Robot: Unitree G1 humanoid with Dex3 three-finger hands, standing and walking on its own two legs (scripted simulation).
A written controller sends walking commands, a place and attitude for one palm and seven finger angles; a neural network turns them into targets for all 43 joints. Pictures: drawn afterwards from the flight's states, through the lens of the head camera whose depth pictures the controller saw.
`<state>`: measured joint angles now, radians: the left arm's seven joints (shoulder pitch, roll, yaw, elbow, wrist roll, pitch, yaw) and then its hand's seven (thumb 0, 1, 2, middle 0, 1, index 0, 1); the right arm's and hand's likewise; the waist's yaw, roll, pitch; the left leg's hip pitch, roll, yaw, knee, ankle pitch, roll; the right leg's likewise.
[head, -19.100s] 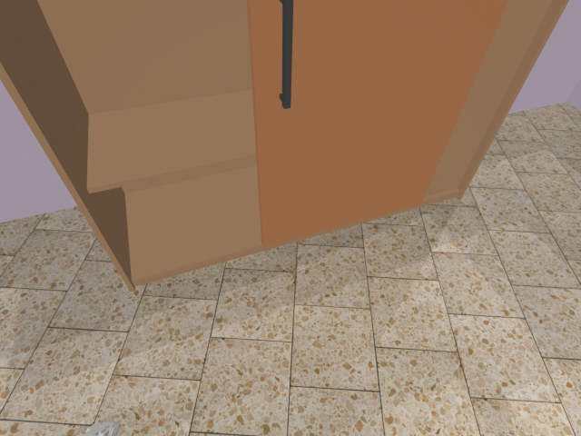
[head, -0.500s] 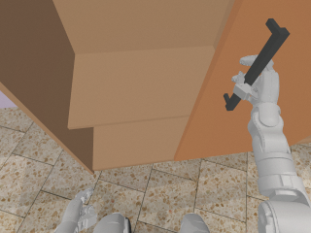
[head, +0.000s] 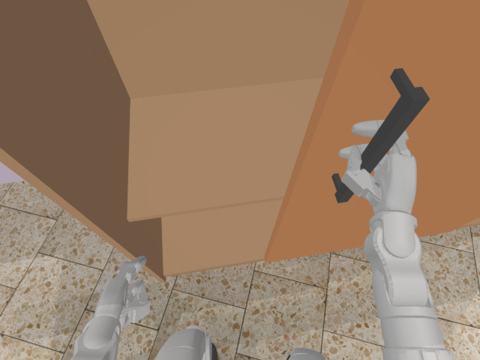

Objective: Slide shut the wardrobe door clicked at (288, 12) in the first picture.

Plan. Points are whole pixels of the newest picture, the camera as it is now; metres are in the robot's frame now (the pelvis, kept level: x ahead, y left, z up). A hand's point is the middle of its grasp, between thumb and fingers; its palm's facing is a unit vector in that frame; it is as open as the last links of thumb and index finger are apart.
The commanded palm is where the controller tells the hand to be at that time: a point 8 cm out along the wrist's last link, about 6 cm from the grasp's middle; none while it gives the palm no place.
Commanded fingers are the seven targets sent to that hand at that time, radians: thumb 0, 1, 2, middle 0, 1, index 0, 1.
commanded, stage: step sideways, sliding the door along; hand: right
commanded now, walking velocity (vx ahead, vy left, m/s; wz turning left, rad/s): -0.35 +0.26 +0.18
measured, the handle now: (364, 150) +0.39 -0.20 +0.09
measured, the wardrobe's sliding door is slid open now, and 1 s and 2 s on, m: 0.40 0.16 0.00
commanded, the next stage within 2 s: none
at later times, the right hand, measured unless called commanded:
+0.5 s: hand (267, 187) +0.34 -0.05 +0.09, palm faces +0.14 +0.98 -0.17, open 5.8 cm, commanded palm +0.31 -0.05 +0.10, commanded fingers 0.00 -0.90 -0.90 0.45 1.40 0.45 1.40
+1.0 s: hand (187, 200) +0.32 +0.07 +0.09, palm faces +0.15 +0.98 -0.12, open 5.8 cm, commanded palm +0.29 +0.06 +0.10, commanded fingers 0.00 -0.90 -0.90 0.45 1.40 0.45 1.40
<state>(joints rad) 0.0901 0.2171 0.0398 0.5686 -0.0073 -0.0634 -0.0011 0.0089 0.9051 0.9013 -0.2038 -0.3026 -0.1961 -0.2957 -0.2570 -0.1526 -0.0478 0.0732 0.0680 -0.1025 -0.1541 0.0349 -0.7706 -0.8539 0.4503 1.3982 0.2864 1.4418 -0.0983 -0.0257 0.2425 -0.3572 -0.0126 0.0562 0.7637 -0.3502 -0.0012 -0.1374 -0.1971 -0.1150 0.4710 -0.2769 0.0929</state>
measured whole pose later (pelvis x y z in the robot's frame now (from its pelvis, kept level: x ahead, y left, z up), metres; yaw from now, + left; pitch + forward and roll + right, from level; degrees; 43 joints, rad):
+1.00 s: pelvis -0.08 +0.20 +0.00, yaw +6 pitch -1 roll -1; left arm 0.18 0.22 0.00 0.69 -0.03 0.00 0.05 0.01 0.90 0.90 -0.21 -0.30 -0.20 -0.30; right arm -0.35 -0.21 -0.13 0.35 0.09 -0.02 -0.15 0.01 -0.79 -0.82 0.42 1.40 0.25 1.40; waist -0.02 -0.01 0.10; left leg -0.29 -0.07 0.09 0.49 -0.19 0.13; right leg -0.27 -0.08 -0.03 0.70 -0.43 0.02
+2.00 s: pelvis -0.09 +0.44 -0.02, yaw +1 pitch -4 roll +2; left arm 0.19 0.20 0.00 0.67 -0.06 0.04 0.03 0.01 0.90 0.90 -0.21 -0.30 -0.20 -0.30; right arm -0.49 -0.24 -0.15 0.47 0.14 -0.02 -0.18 0.01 -0.77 -0.87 0.40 1.33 0.16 1.43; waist -0.07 -0.09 0.19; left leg -0.23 -0.03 0.12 0.60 -0.30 0.04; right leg -0.25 -0.24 0.04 0.72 -0.34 0.07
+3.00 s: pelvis -0.05 +0.46 +0.00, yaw +7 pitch -1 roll +0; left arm 0.28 0.26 0.00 0.71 -0.04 -0.01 0.11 0.01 0.90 0.90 -0.21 -0.30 -0.20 -0.30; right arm -0.11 -0.35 -0.30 0.41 0.07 -0.12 -0.16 -0.05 -0.68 -0.80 0.42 1.35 0.38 1.40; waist 0.01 -0.03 -0.01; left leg -0.21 -0.01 -0.01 0.42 -0.19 0.00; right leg -0.18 -0.05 -0.14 0.43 -0.24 0.00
